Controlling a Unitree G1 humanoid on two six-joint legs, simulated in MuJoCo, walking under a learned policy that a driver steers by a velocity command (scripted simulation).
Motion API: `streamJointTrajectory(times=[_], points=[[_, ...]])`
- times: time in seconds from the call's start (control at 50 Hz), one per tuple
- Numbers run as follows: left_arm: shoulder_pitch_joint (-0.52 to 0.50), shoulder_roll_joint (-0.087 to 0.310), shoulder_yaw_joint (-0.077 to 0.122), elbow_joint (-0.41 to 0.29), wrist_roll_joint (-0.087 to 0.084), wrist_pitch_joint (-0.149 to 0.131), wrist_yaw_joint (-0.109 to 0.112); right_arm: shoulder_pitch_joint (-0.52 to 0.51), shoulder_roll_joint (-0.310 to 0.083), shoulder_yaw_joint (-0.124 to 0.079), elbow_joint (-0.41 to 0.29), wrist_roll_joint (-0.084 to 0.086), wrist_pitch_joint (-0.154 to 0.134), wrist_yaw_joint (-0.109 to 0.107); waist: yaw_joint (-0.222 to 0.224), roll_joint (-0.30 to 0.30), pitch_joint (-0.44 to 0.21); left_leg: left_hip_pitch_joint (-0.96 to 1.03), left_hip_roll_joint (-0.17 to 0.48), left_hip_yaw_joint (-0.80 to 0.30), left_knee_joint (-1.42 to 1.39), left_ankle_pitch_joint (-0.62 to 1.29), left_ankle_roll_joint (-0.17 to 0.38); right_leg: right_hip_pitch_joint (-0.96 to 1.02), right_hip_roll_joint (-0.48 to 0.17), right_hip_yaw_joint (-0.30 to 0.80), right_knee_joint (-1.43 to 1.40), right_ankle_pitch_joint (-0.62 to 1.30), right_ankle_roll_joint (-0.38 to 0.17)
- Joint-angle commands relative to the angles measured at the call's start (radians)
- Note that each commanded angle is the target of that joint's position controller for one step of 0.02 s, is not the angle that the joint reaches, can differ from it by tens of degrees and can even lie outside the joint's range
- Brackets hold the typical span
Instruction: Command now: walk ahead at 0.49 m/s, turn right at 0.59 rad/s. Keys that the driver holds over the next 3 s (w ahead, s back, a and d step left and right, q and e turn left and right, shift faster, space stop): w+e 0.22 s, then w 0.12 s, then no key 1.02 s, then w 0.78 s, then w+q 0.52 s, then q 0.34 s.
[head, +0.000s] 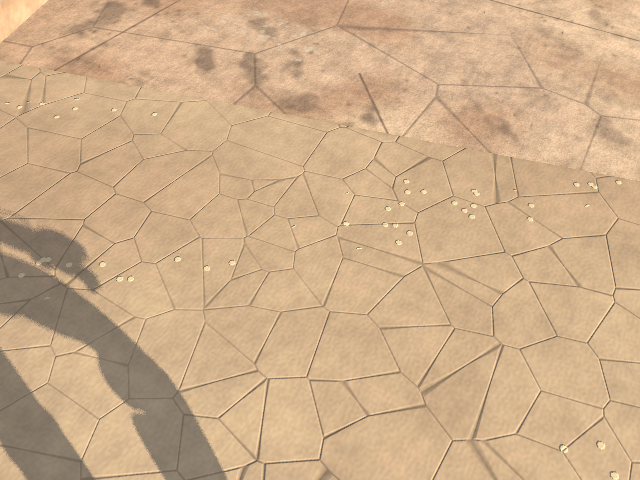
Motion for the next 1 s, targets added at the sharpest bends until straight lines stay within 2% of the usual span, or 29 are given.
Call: streamJointTrajectory(times=[0.02, 0.06, 0.12, 0.18, 0.24, 0.28, 0.3, 0.32, 0.34, 0.36, 0.38, 0.4, 0.42, 0.44, 0.46, 0.52, 0.56, 0.62, 0.7, 0.76, 0.78, 0.8, 0.82, 0.84, 0.86, 0.88, 0.92, 0.94, 1.0], points=[[0.026, 0.013, 0.003, -0.083, 0.005, 0.011, -0.006, -0.024, -0.115, -0.032, -0.041, 0.005, -0.024, 0.004, 0.023, 0.113, 0.0, 0.073, 0.294, -0.214, -0.241, 0.102, 0.185, -0.143, -0.088, 0.048, -0.031, 0.064, 0.007], [-0.02, 0.019, 0.002, -0.111, 0.011, 0.008, -0.01, -0.013, -0.138, -0.039, -0.032, 0.001, -0.021, 0.001, 0.015, 0.1, 0.01, 0.097, 0.298, -0.15, -0.246, 0.167, 0.19, -0.191, -0.093, 0.05, -0.115, 0.145, 0.017], [-0.101, 0.01, -0.003, -0.135, 0.008, -0.006, -0.029, -0.005, -0.159, -0.044, -0.028, 0.002, -0.01, -0.004, -0.013, 0.099, 0.019, 0.135, 0.279, -0.046, -0.232, 0.213, 0.164, -0.184, -0.084, 0.01, -0.295, 0.295, 0.012], [-0.216, 0.0, -0.009, -0.176, 0.007, -0.012, -0.051, 0.031, -0.18, -0.048, -0.017, 0.017, 0.003, -0.01, -0.057, 0.093, 0.045, 0.177, 0.281, 0.014, -0.219, 0.185, 0.139, -0.153, -0.062, -0.057, -0.455, 0.351, -0.003], [-0.268, 0.013, -0.005, -0.216, 0.004, -0.009, -0.067, 0.063, -0.204, -0.056, -0.001, 0.035, 0.019, -0.009, -0.064, 0.105, 0.068, 0.252, 0.313, 0.035, -0.19, 0.205, 0.118, -0.136, -0.044, -0.085, -0.542, 0.267, -0.036], [-0.239, 0.033, 0.008, -0.226, 0.01, -0.01, -0.069, 0.072, -0.225, -0.06, 0.011, 0.043, 0.033, -0.01, -0.026, 0.119, 0.039, 0.289, 0.328, 0.054, -0.096, 0.447, 0.109, -0.046, 0.011, -0.126, -0.578, 0.159, -0.074], [-0.156, 0.061, 0.025, -0.21, 0.014, -0.008, -0.067, 0.061, -0.236, -0.06, 0.013, 0.044, 0.041, -0.01, 0.032, 0.126, -0.018, 0.289, 0.315, 0.08, 0.029, 0.615, 0.097, 0.079, 0.056, -0.155, -0.608, 0.137, -0.099], [0.02, 0.109, 0.056, -0.156, 0.013, -0.007, -0.058, 0.055, -0.217, -0.051, 0.013, 0.04, 0.048, -0.013, 0.124, 0.109, -0.111, 0.224, 0.275, 0.116, 0.235, 0.705, 0.073, 0.322, 0.115, -0.18, -0.665, 0.197, -0.129], [0.197, 0.191, 0.089, -0.114, 0.014, 0.0, -0.04, 0.068, -0.165, -0.027, -0.005, 0.017, 0.044, -0.016, 0.193, 0.008, -0.218, -0.016, 0.23, 0.128, 0.545, 0.436, 0.026, 0.638, 0.003, 0.001, -0.661, 0.237, -0.177], [0.159, 0.313, 0.096, -0.126, 0.024, -0.007, -0.034, 0.177, -0.026, 0.017, -0.051, -0.006, 0.02, -0.004, 0.051, -0.262, -0.313, -0.41, 0.034, 0.042, 0.91, -0.421, -0.04, 0.891, -0.279, 0.577, -0.795, 0.178, -0.348], [0.176, 0.213, 0.067, -0.146, 0.031, -0.021, -0.041, 0.109, -0.134, -0.002, -0.03, 0.037, -0.008, 0.007, 0.125, -0.125, -0.422, -0.464, 0.035, -0.159, 1.031, -0.444, -0.036, 0.895, -0.337, 0.709, -0.898, 0.295, -0.369], [0.121, 0.164, 0.049, -0.137, 0.043, -0.03, -0.049, 0.031, -0.169, -0.014, -0.05, 0.066, -0.011, 0.009, 0.114, -0.081, -0.284, -0.511, 0.074, -0.15, 1.036, -0.369, -0.029, 0.797, -0.308, 0.503, -0.867, 0.539, -0.324], [0.054, 0.132, 0.04, -0.139, 0.032, -0.033, -0.051, 0.012, -0.151, -0.007, -0.049, 0.047, -0.009, -0.001, 0.075, -0.01, -0.208, -0.479, 0.122, -0.147, 0.962, -0.299, -0.026, 0.661, -0.255, 0.342, -0.839, 0.696, -0.281], [-0.01, 0.096, 0.03, -0.143, 0.026, -0.033, -0.051, -0.003, -0.145, -0.01, -0.041, 0.023, -0.002, -0.009, 0.045, 0.019, -0.163, -0.435, 0.149, -0.147, 0.889, -0.261, -0.028, 0.551, -0.209, 0.248, -0.848, 0.743, -0.247], [-0.046, 0.076, 0.022, -0.148, 0.032, -0.035, -0.05, 0.015, -0.145, -0.014, -0.033, 0.021, 0.013, -0.011, 0.011, 0.01, -0.151, -0.364, 0.164, -0.152, 0.854, -0.236, -0.027, 0.467, -0.183, 0.193, -0.877, 0.775, -0.233], [-0.069, 0.087, 0.023, -0.124, 0.04, -0.054, -0.042, 0.067, -0.094, -0.008, -0.013, 0.012, 0.054, -0.018, -0.038, 0.012, -0.144, -0.27, 0.144, -0.136, 0.744, -0.148, -0.051, 0.362, -0.159, 0.093, -0.936, 0.907, -0.239], [-0.072, 0.085, 0.021, -0.102, 0.041, -0.054, -0.03, 0.038, -0.075, -0.004, -0.019, 0.003, 0.064, -0.023, -0.038, -0.002, -0.13, -0.272, 0.133, -0.131, 0.628, -0.071, -0.065, 0.351, -0.138, 0.036, -0.948, 0.932, -0.229], [-0.067, 0.083, 0.017, -0.073, 0.04, -0.038, -0.013, -0.042, -0.054, 0.005, -0.032, 0.003, 0.067, -0.019, -0.009, -0.027, -0.12, -0.241, 0.12, -0.123, 0.425, 0.067, -0.067, 0.364, -0.105, -0.024, -0.945, 0.873, -0.192], [-0.037, 0.084, 0.012, -0.02, 0.043, -0.024, -0.01, -0.11, -0.067, 0.001, -0.044, 0.006, 0.07, -0.014, 0.027, -0.04, -0.107, -0.202, 0.095, -0.123, 0.284, 0.103, -0.06, 0.405, -0.127, 0.002, -0.921, 0.779, -0.188], [-0.056, 0.073, 0.007, 0.009, 0.033, -0.014, -0.01, -0.117, -0.074, -0.005, -0.05, -0.002, 0.064, -0.009, 0.015, -0.04, -0.092, -0.166, 0.077, -0.115, 0.181, 0.053, -0.024, 0.425, -0.137, 0.04, -0.847, 0.706, -0.175], [-0.063, 0.062, 0.002, 0.015, 0.025, -0.011, -0.007, -0.091, -0.074, -0.006, -0.041, -0.008, 0.059, -0.008, -0.008, -0.024, -0.097, -0.095, 0.069, -0.106, 0.083, 0.158, -0.004, 0.414, -0.112, 0.037, -0.806, 0.641, -0.145], [-0.025, 0.047, -0.003, 0.023, 0.032, -0.013, -0.005, -0.073, -0.113, -0.015, -0.034, -0.016, 0.054, -0.012, 0.002, 0.027, -0.124, 0.01, 0.111, -0.154, 0.05, 0.441, 0.019, 0.392, -0.059, 0.026, -0.762, 0.528, -0.098], [0.069, 0.037, -0.003, 0.036, 0.054, -0.021, -0.006, -0.084, -0.166, -0.025, -0.038, -0.02, 0.054, -0.018, 0.071, 0.115, -0.163, 0.137, 0.186, -0.213, 0.109, 0.671, 0.064, 0.32, 0.017, 0.0, -0.725, 0.336, -0.053], [0.118, 0.011, -0.009, 0.064, 0.054, -0.018, -0.001, -0.087, -0.114, -0.015, -0.03, -0.015, 0.065, -0.022, 0.079, 0.19, -0.203, 0.2, 0.226, -0.255, 0.131, 0.632, 0.136, 0.263, 0.047, -0.025, -0.718, 0.146, -0.013], [0.069, 0.021, -0.011, 0.062, 0.051, -0.008, 0.004, -0.096, -0.066, -0.005, -0.027, -0.001, 0.074, -0.019, 0.051, 0.193, -0.181, 0.173, 0.227, -0.28, 0.112, 0.523, 0.153, 0.253, 0.052, -0.034, -0.723, 0.064, 0.009], [0.034, 0.024, -0.01, 0.056, 0.046, 0.008, 0.008, -0.121, -0.051, -0.001, -0.026, 0.003, 0.081, -0.016, 0.05, 0.183, -0.16, 0.131, 0.216, -0.28, 0.095, 0.396, 0.139, 0.258, 0.048, -0.032, -0.742, 0.048, 0.013], [0.002, 0.045, -0.003, 0.065, 0.041, 0.039, 0.012, -0.159, -0.062, -0.003, -0.033, 0.004, 0.082, -0.008, 0.04, 0.136, -0.104, 0.054, 0.162, -0.229, 0.097, 0.281, 0.094, 0.286, 0.047, -0.026, -0.776, 0.08, -0.002], [-0.001, 0.046, -0.001, 0.07, 0.042, 0.047, 0.012, -0.157, -0.072, -0.005, -0.025, 0.004, 0.079, -0.006, 0.036, 0.124, -0.098, 0.045, 0.146, -0.21, 0.104, 0.272, 0.078, 0.3, 0.044, -0.021, -0.782, 0.103, -0.009], [0.002, 0.038, 0.0, 0.093, 0.039, 0.049, 0.014, -0.145, -0.068, -0.006, 0.004, 0.006, 0.073, -0.008, 0.026, 0.103, -0.109, 0.068, 0.124, -0.181, 0.133, 0.33, 0.067, 0.329, 0.031, -0.012, -0.78, 0.203, -0.016]])
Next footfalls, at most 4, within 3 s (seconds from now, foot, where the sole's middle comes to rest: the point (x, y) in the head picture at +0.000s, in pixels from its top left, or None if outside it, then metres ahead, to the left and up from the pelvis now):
0.34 right None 0.33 -0.19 -0.78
0.80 left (329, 471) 0.51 -0.01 -0.78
2.18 right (449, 330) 0.84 -0.30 -0.78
2.74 left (355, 229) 1.16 -0.09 -0.78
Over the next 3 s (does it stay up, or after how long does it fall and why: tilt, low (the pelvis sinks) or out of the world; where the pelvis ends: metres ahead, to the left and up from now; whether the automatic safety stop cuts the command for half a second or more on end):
stays up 1.08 -0.17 0.00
